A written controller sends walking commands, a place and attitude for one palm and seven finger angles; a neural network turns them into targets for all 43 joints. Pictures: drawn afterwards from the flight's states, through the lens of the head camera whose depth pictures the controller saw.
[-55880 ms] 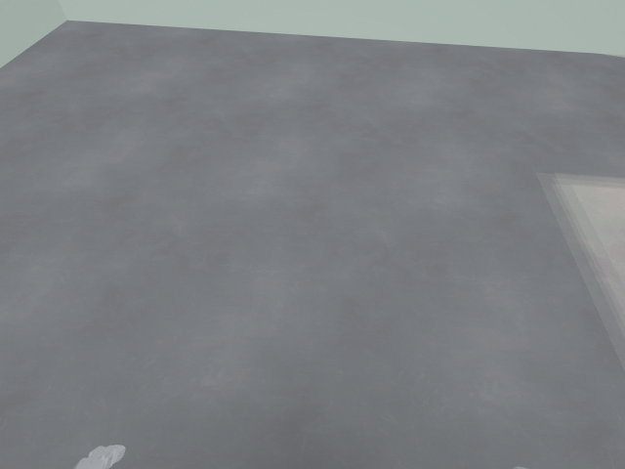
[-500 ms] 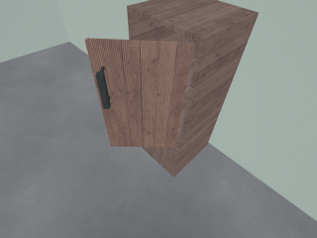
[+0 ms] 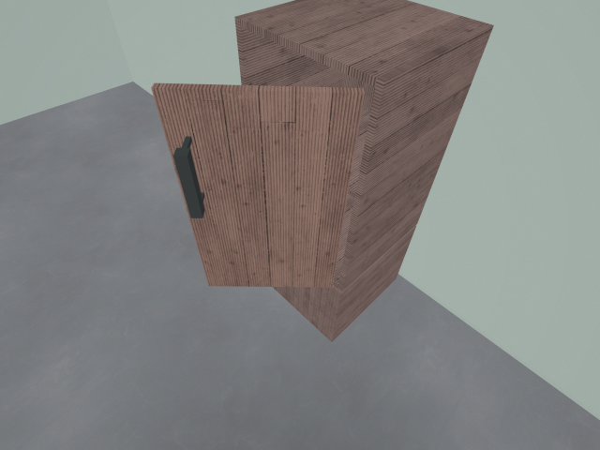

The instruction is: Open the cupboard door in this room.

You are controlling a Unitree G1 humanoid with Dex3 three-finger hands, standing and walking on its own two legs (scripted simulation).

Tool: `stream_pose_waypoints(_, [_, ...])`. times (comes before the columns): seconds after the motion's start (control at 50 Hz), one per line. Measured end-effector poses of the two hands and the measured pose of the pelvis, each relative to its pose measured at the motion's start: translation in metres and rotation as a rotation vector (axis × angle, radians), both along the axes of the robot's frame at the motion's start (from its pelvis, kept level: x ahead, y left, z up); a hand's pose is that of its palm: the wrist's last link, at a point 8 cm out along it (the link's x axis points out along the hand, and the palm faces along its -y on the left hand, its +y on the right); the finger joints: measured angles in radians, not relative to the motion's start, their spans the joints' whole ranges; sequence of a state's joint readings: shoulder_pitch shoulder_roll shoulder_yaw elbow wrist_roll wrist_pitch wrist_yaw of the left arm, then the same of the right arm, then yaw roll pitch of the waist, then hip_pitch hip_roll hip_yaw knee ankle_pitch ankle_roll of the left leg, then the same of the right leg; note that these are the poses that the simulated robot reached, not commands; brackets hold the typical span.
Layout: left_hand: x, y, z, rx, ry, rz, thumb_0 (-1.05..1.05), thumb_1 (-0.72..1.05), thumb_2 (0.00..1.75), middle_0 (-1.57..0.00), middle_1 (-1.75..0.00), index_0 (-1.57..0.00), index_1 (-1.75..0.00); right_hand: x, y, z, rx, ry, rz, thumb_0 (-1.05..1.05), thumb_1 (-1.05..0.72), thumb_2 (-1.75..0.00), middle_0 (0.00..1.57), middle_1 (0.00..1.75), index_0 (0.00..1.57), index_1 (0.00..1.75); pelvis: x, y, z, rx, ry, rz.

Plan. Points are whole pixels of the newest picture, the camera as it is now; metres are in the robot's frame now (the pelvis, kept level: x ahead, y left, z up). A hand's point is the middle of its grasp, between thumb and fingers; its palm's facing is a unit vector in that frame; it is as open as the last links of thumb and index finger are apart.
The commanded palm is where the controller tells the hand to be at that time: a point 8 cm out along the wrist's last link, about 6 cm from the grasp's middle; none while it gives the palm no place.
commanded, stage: come to a stop and stand still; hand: left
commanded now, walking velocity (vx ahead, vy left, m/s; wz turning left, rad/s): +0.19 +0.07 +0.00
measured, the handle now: (192, 178) +0.58 +0.24 +0.01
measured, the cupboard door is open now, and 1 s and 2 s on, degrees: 46 46 46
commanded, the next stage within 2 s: look again from close up in 1.32 s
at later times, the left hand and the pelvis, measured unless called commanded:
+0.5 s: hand out of the picture +0.08 +0.21 -0.18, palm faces +0.05 -0.97 -0.22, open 7.4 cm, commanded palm none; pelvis +0.05 +0.03 +0.00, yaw +1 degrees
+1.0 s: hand out of the picture +0.07 +0.16 -0.16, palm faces +0.03 -0.97 -0.23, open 7.4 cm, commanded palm none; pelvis +0.02 -0.03 +0.00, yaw +2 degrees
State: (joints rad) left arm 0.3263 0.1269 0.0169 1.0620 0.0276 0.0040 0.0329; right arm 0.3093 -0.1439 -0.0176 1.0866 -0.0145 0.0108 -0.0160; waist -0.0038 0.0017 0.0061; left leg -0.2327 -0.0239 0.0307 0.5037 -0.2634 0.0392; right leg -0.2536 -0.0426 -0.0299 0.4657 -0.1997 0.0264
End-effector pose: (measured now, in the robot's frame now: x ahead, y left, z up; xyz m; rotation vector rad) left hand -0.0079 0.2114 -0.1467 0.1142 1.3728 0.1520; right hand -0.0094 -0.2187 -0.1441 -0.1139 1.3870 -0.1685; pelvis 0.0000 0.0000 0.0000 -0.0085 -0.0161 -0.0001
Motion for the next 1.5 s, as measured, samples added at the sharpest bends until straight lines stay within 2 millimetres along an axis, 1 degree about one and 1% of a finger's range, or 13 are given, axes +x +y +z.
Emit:
stream_pose_waypoints(0.12, [0.003, 0.011, -0.009, -0.017, -0.004, 0.067, 0.01, 0.91, 0.90, -0.20, -0.30, -0.20, -0.30, 0.011, 0.000, 0.002, -0.041, 0.033, 0.033, 0.01, -0.91, -0.90, 0.20, 0.29, 0.20, 0.29, 0.017, 0.012, -0.006, -0.028, 0.012, 0.034])
stream_pose_waypoints(0.2, [0.009, 0.024, -0.014, -0.030, 0.042, 0.062, 0.01, 0.90, 0.90, -0.20, -0.30, -0.20, -0.30, 0.022, 0.010, 0.007, -0.068, 0.016, 0.022, 0.01, -0.91, -0.90, 0.20, 0.29, 0.20, 0.29, 0.033, 0.025, -0.006, -0.013, 0.006, 0.021])
stream_pose_waypoints(0.32, [0.039, 0.037, -0.010, -0.014, 0.035, 0.036, 0.01, 0.91, 0.90, -0.20, -0.29, -0.20, -0.30, 0.033, 0.034, 0.008, -0.054, 0.032, 0.010, 0.01, -0.90, -0.90, 0.20, 0.29, 0.20, 0.29, 0.047, 0.035, -0.002, 0.000, -0.007, 0.025])
stream_pose_waypoints(0.42, [0.062, 0.046, -0.003, 0.017, 0.006, 0.020, 0.01, 0.91, 0.90, -0.20, -0.30, -0.20, -0.30, 0.047, 0.046, 0.003, -0.025, 0.025, -0.010, 0.01, -0.90, -0.90, 0.20, 0.29, 0.20, 0.29, 0.049, 0.037, -0.001, -0.001, -0.006, 0.016])
stream_pose_waypoints(0.52, [0.082, 0.051, 0.004, 0.056, -0.027, 0.000, 0.01, 0.91, 0.90, -0.20, -0.29, -0.20, -0.30, 0.050, 0.035, -0.001, -0.030, 0.018, -0.021, 0.02, -0.92, -0.90, 0.20, 0.29, 0.20, 0.30, 0.045, 0.030, -0.001, 0.003, -0.008, 0.008])
stream_pose_waypoints(0.64, [0.096, 0.039, 0.006, 0.096, -0.110, -0.025, 0.01, 0.91, 0.90, -0.20, -0.29, -0.20, -0.30, 0.057, 0.007, -0.010, -0.017, -0.018, -0.014, 0.01, -0.91, -0.90, 0.20, 0.29, 0.20, 0.30, 0.041, 0.012, -0.008, 0.014, 0.007, 0.005])
stream_pose_waypoints(0.78, [0.096, 0.011, 0.010, 0.067, -0.154, -0.064, 0.01, 0.91, 0.90, -0.20, -0.29, -0.20, -0.30, 0.079, -0.017, -0.004, -0.022, -0.145, 0.023, 0.01, -0.91, -0.90, 0.20, 0.29, 0.20, 0.29, 0.033, -0.004, -0.006, 0.016, -0.015, 0.014])
stream_pose_waypoints(0.9, [0.086, -0.002, 0.017, 0.066, -0.173, -0.053, 0.01, 0.92, 0.90, -0.20, -0.30, -0.20, -0.30, 0.082, -0.027, 0.000, -0.006, -0.171, 0.060, 0.01, -0.91, -0.90, 0.20, 0.29, 0.20, 0.29, 0.026, -0.018, -0.002, 0.020, -0.021, 0.021])
stream_pose_waypoints(1.0, [0.067, -0.008, 0.017, 0.067, -0.138, -0.039, 0.01, 0.91, 0.90, -0.20, -0.30, -0.20, -0.30, 0.068, -0.034, -0.001, 0.003, -0.131, 0.074, 0.01, -0.91, -0.90, 0.20, 0.29, 0.20, 0.29, 0.021, -0.027, 0.001, 0.020, -0.016, 0.027])
stream_pose_waypoints(1.16, [0.034, -0.016, 0.013, 0.056, -0.038, -0.007, 0.01, 0.91, 0.90, -0.20, -0.30, -0.20, -0.30, 0.029, -0.041, -0.002, 0.007, 0.006, 0.067, 0.01, -0.91, -0.90, 0.20, 0.29, 0.20, 0.29, 0.021, -0.035, 0.003, 0.019, -0.008, 0.034])
stream_pose_waypoints(1.28, [0.021, -0.024, 0.010, 0.039, 0.016, 0.009, 0.01, 0.90, 0.90, -0.20, -0.30, -0.20, -0.30, 0.008, -0.039, -0.002, 0.012, 0.082, 0.054, 0.01, -0.91, -0.90, 0.20, 0.29, 0.20, 0.29, 0.024, -0.037, 0.003, 0.018, -0.005, 0.036])
stream_pose_waypoints(1.38, [0.020, -0.029, 0.007, 0.024, 0.026, 0.014, 0.01, 0.90, 0.90, -0.20, -0.30, -0.20, -0.30, 0.006, -0.034, -0.001, 0.017, 0.098, 0.047, 0.01, -0.91, -0.90, 0.20, 0.29, 0.20, 0.29, 0.027, -0.038, 0.003, 0.018, -0.005, 0.037])
stream_pose_waypoints(1.5, [0.026, -0.030, 0.005, 0.016, 0.022, 0.013, 0.01, 0.91, 0.90, -0.20, -0.30, -0.20, -0.30, 0.017, -0.026, -0.001, 0.024, 0.072, 0.046, 0.01, -0.91, -0.90, 0.20, 0.29, 0.20, 0.29, 0.031, -0.036, 0.003, 0.016, -0.003, 0.034])
